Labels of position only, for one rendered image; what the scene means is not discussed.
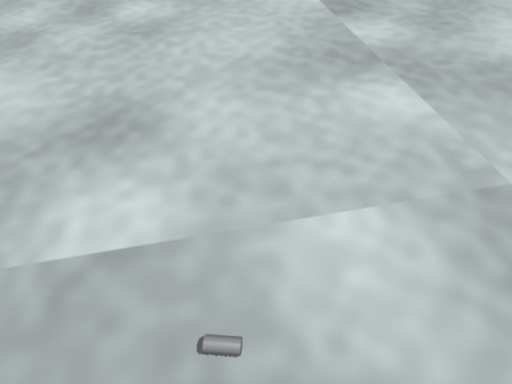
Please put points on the can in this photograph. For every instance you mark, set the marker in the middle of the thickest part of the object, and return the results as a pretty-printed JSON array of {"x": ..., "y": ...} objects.
[{"x": 221, "y": 344}]

